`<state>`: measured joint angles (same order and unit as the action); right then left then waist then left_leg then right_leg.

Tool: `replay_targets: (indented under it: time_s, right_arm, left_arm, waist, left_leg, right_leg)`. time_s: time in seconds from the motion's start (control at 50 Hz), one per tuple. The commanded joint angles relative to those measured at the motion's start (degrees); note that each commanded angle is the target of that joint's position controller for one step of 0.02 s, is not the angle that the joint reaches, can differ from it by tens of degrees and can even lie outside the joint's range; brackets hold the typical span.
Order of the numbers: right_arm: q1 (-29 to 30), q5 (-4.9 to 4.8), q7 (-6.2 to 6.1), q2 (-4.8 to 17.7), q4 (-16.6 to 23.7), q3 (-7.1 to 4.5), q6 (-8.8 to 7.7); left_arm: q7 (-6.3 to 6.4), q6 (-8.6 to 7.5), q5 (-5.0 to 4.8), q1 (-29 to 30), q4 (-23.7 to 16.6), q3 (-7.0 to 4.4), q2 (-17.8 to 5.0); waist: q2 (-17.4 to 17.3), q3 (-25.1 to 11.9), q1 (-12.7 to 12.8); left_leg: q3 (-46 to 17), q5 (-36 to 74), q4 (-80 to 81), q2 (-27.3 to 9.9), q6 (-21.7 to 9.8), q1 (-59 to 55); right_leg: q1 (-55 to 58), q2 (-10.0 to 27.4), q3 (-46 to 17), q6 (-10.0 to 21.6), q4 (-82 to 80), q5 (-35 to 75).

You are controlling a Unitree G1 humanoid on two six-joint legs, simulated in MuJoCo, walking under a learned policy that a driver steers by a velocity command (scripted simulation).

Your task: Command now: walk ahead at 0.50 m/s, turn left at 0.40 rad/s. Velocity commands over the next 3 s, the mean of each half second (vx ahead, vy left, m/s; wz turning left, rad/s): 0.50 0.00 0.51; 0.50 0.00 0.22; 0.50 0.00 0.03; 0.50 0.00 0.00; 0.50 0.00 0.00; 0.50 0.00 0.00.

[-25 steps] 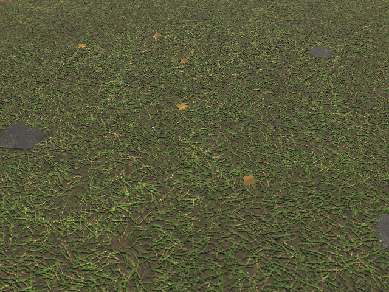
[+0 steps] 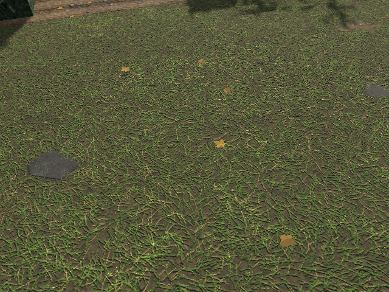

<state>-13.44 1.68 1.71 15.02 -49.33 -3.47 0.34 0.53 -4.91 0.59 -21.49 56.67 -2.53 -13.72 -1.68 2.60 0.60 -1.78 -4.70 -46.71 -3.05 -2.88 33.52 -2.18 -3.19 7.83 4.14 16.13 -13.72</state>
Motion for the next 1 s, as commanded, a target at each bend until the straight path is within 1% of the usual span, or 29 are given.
replay_targets:
  time_s: [0.02, 0.04, 0.06, 0.1, 0.14, 0.16, 0.18, 0.2, 0.24, 0.28, 0.34, 0.38, 0.44, 0.46, 0.5, 0.64, 0.68, 0.72, 0.76, 0.78, 0.8, 0.82, 0.84, 0.86, 0.88, 0.9, 0.92, 0.94, 1.0]
  right_arm:
    - [-0.40, -0.01, 0.33, 1.81, 3.01, 0.07, -0.08]
    - [-3.12, 1.07, 0.38, 3.15, 1.90, -0.50, 0.29]
    - [-0.27, 0.74, 0.35, 3.36, 3.73, -0.29, 0.22]
    - [0.43, 0.66, 0.35, 3.44, 4.83, -0.22, 0.58]
    - [-9.52, 0.69, 0.29, 5.20, 2.51, -1.31, 0.06]
    - [-17.17, 0.97, -0.36, 9.66, 1.08, -2.69, -0.90]
    - [-12.32, 0.07, -0.48, 14.78, 3.41, -2.92, -1.46]
    - [-13.68, -2.36, -0.40, 14.21, 3.20, -3.33, -1.37]
    - [-8.23, -2.04, -0.33, 9.73, 3.63, -2.15, -1.45]
    - [-6.01, -2.07, -1.16, 7.67, 4.62, -1.23, -1.75]
    - [-9.09, -1.75, -1.88, 8.60, 3.60, -1.34, -2.26]
    - [-11.96, -0.39, -2.04, 9.25, 3.41, -1.41, -2.88]
    - [-18.57, -1.10, -3.15, 10.02, -0.03, -1.49, -4.40]
    - [-17.46, -1.72, -3.57, 9.27, -0.73, -1.36, -4.81]
    - [-16.20, -0.78, -3.73, 8.16, -0.61, -0.98, -4.91]
    - [-20.54, 0.87, -4.40, 7.12, -1.50, 0.12, -4.26]
    - [-19.66, 1.33, -4.74, 6.78, -1.42, 0.34, -4.37]
    - [-18.41, 1.63, -5.28, 5.47, -2.53, 0.80, -4.22]
    - [-18.13, 0.21, -5.59, 7.10, -4.16, 0.32, -3.82]
    - [-15.63, -1.00, -4.93, 7.37, -3.85, -0.17, -3.51]
    - [-15.12, -1.88, -4.64, 4.06, -3.25, -0.12, -3.34]
    - [-27.59, -5.33, -5.41, 3.65, -1.84, 0.21, -3.51]
    - [-24.47, -3.87, -5.82, 5.96, -2.85, 0.92, -3.21]
    - [-18.71, -1.66, -5.27, 6.40, -1.18, 1.28, -2.49]
    - [-14.11, 1.64, -4.30, 7.52, -1.22, 1.00, -2.05]
    - [-7.61, 2.33, -3.44, 8.09, 1.33, 0.38, -2.46]
    - [-1.25, 1.34, -2.59, 6.10, 2.94, 0.84, -1.67]
    - [-0.38, 1.45, -1.55, 3.61, 3.34, 1.47, -1.22]
    - [-0.98, 0.93, 0.15, -0.09, 2.06, 2.71, -2.00]
  left_arm:
    - [0.20, -1.38, 0.54, 5.46, -5.05, -1.25, -7.13]
    - [0.20, -1.58, 1.26, 3.98, -4.69, -1.53, -8.01]
    - [0.19, -1.04, 0.39, 4.69, -5.43, -1.23, -7.21]
    - [0.81, 0.37, 0.40, 2.38, -4.62, -1.62, -9.12]
    - [1.33, 2.04, 1.11, 1.33, -4.12, -2.06, -10.07]
    - [1.24, 2.50, 0.90, 1.41, -5.47, -1.88, -8.78]
    - [-0.10, 2.08, 1.51, -3.18, -8.07, -0.71, -2.05]
    - [-0.33, 1.60, 2.25, 4.06, -9.65, -1.83, -7.94]
    - [-0.27, 1.61, 0.35, 7.37, -9.77, -3.16, -10.47]
    - [-0.41, 3.23, 1.62, 7.00, -9.08, -3.08, -8.97]
    - [-1.34, 5.11, 2.38, 8.82, -9.58, -2.28, -5.43]
    - [-1.92, 5.37, 2.06, 9.88, -9.73, -2.65, -6.17]
    - [-1.62, 4.09, 1.61, 21.14, -13.24, -3.79, -9.23]
    - [-1.77, 3.56, 1.88, 22.96, -13.78, -3.52, -8.91]
    - [-2.37, 3.87, 2.17, 23.94, -14.01, -2.96, -6.56]
    - [-3.38, 2.46, 1.94, 28.93, -18.86, -1.76, -5.34]
    - [-2.88, 1.30, 1.52, 28.55, -19.33, -1.48, -5.04]
    - [-2.08, -0.04, 0.71, 18.96, -16.43, -1.59, -4.34]
    - [-0.31, 0.09, 0.25, 2.37, -10.60, -2.47, -5.73]
    - [-0.19, 1.07, 0.88, -6.34, -7.10, -3.60, -8.24]
    - [-1.02, 1.34, 1.89, -12.97, -5.08, -3.82, -11.36]
    - [-1.66, 0.69, 1.87, -13.36, -5.26, -3.44, -12.04]
    - [-2.07, 0.71, 0.53, -11.20, -7.25, -2.86, -8.30]
    - [-1.11, 0.46, 0.59, -7.49, -7.37, -3.98, -10.98]
    - [-0.24, 0.74, 0.89, -3.13, -8.47, -3.04, -7.15]
    - [0.40, -0.93, 0.85, -2.25, -8.16, -2.08, -7.71]
    - [0.21, -1.65, 1.21, -0.81, -5.31, -1.39, -6.03]
    - [-0.26, -1.93, 1.13, -0.49, -4.47, -0.87, -4.97]
    - [-0.82, -1.82, 0.10, -0.93, -3.68, -0.33, -3.56]
  waist:
    - [6.38, -1.96, -2.11]
    - [6.97, -3.22, -2.60]
    - [4.86, -1.17, -2.11]
    - [7.66, 0.86, -1.39]
    - [6.22, -4.13, -5.64]
    - [-3.53, -8.41, -9.20]
    - [-13.41, -9.24, -0.75]
    - [-8.42, -8.06, -5.93]
    - [0.08, 0.71, -2.02]
    - [0.20, 1.08, -0.26]
    - [0.30, 0.05, -0.45]
    - [0.55, -1.49, -1.72]
    - [-1.69, 1.28, -4.75]
    - [-2.09, 2.75, -4.35]
    - [-2.62, 1.81, -5.30]
    - [-2.60, 3.14, -8.46]
    - [-1.50, 4.09, -8.93]
    - [1.38, 1.92, -5.54]
    - [3.96, -3.97, 2.39]
    - [7.05, -7.18, 6.55]
    - [10.11, -8.79, 7.85]
    - [16.54, -19.82, -0.24]
    - [11.20, -21.74, 3.28]
    - [14.59, -19.02, 3.56]
    - [3.29, -14.98, 2.06]
    - [4.60, -8.19, 1.27]
    - [1.18, 1.75, -2.01]
    - [1.74, 3.96, -3.71]
    - [8.98, -2.03, -4.28]
  left_leg:
    - [7.28, 8.37, -3.30, 3.51, -0.97, -14.44]
    - [4.92, 9.93, -10.21, 1.89, -2.64, -11.92]
    - [5.81, 1.12, -3.16, 2.64, -3.02, -10.70]
    - [7.08, -18.89, 4.09, 4.96, -4.73, -13.56]
    - [5.99, -18.98, 12.41, 6.99, -7.36, -22.27]
    - [-8.11, -16.09, 22.67, -0.61, -10.61, -32.33]
    - [-35.69, 1.37, 24.81, -14.89, -17.95, -45.59]
    - [-39.92, 2.50, 29.18, -15.78, -23.43, -43.64]
    - [-26.40, 7.75, 28.48, -12.25, -19.76, -31.49]
    - [-20.21, 11.36, 30.40, -7.66, -16.25, -26.46]
    - [-15.74, 19.83, 31.55, -4.55, -14.69, -26.20]
    - [-15.24, 21.60, 30.24, -4.17, -14.35, -28.83]
    - [-19.20, 10.16, 30.56, -3.46, -10.98, -37.08]
    - [-17.79, 6.97, 30.39, -2.07, -10.46, -34.64]
    - [-17.44, 2.64, 27.32, -0.49, -11.06, -30.26]
    - [-21.74, -1.28, 11.90, -0.14, -11.08, -29.28]
    - [-21.47, -1.08, 7.83, 1.73, -9.40, -30.10]
    - [-17.99, 1.14, -3.36, 5.50, -7.73, -29.32]
    - [-14.53, 5.37, -25.29, 7.95, -7.09, -29.13]
    - [-10.11, -9.97, -41.41, 10.74, -5.56, -18.82]
    - [-7.17, -43.78, -62.85, 17.21, -3.86, -2.39]
    - [-9.89, -43.34, -68.61, 13.68, -2.09, 11.68]
    - [-8.05, -37.61, -63.64, 8.87, -2.12, 20.09]
    - [-4.74, -32.94, -67.05, 7.36, -1.82, 26.67]
    - [-1.75, -26.94, -63.99, 5.14, -1.80, 21.70]
    - [-6.75, -19.23, -51.94, 4.07, -1.99, 20.45]
    - [-7.18, -16.60, -37.54, 1.78, -0.53, 14.49]
    - [-5.30, -12.30, -25.67, 0.22, 0.63, 6.67]
    - [-0.04, 1.55, -9.12, -0.16, 1.36, -5.62]
  right_leg:
    - [-12.49, 12.73, -0.42, 3.99, -2.22, 30.18]
    - [-8.47, 16.42, -1.55, 4.75, 2.44, 34.67]
    - [-8.74, 14.91, 0.64, 3.90, 3.62, 33.66]
    - [-5.67, 17.19, -0.73, 4.22, 8.27, 42.47]
    - [-2.04, 17.55, 0.07, 3.26, 25.57, 46.55]
    - [-10.50, 13.91, 2.83, 0.55, 46.00, 32.45]
    - [-33.94, 2.05, -1.41, -2.46, 60.68, -19.37]
    - [-42.31, 1.89, -9.49, -3.02, 61.52, -18.14]
    - [-39.13, 7.31, -11.49, -3.53, 53.53, -10.90]
    - [-33.23, 8.41, -10.91, -5.38, 47.29, -6.86]
    - [-32.59, 7.26, -8.00, -6.45, 43.82, -2.01]
    - [-35.30, 6.85, -7.39, -4.98, 45.77, 5.48]
    - [-45.41, 7.16, -11.34, -4.92, 35.51, 12.23]
    - [-43.75, 7.06, -11.80, -5.59, 28.44, 17.69]
    - [-39.31, 5.29, -9.52, -5.85, 25.14, 25.16]
    - [-39.69, 4.77, -9.69, -2.37, 18.94, 33.58]
    - [-34.98, 4.81, -9.81, -2.70, 11.68, 35.07]
    - [-21.77, 5.98, -9.82, -2.50, 1.56, 41.34]
    - [-5.51, 7.43, -9.06, -2.62, -8.03, 51.05]
    - [9.28, 10.59, -11.49, -1.95, -6.33, 51.58]
    - [22.29, 15.53, -13.94, -0.32, 8.23, 67.70]
    - [41.88, 27.08, -25.90, 5.85, 28.49, 87.83]
    - [41.36, 26.76, -27.57, 7.93, 23.82, 70.53]
    - [33.72, 28.77, -34.90, 15.29, 14.50, 32.45]
    - [17.07, 25.44, -38.38, 14.26, 4.03, 3.97]
    - [6.44, 28.01, -41.06, 14.85, 2.20, 9.24]
    - [-10.56, 24.10, -34.21, 12.46, -1.28, 19.41]
    - [-18.72, 18.81, -27.50, 10.11, -3.37, 19.47]
    - [-19.99, 12.69, -17.59, 8.55, -2.52, 36.89]
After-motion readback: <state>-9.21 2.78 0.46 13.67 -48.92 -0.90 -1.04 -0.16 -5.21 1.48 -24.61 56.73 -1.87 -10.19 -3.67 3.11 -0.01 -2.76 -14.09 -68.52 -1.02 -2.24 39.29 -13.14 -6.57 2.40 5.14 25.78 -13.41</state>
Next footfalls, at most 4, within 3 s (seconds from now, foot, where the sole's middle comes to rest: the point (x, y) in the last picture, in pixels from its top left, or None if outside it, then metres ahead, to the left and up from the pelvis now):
0.16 left None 0.14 0.09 -0.78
0.78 right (199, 279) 0.60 0.03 -0.96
1.28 left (142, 244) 0.75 0.27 -0.96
1.78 right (178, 206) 0.93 0.13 -0.96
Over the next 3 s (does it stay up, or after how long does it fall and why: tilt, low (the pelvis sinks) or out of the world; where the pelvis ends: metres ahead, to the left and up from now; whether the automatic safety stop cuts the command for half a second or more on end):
stays up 1.49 0.39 -0.36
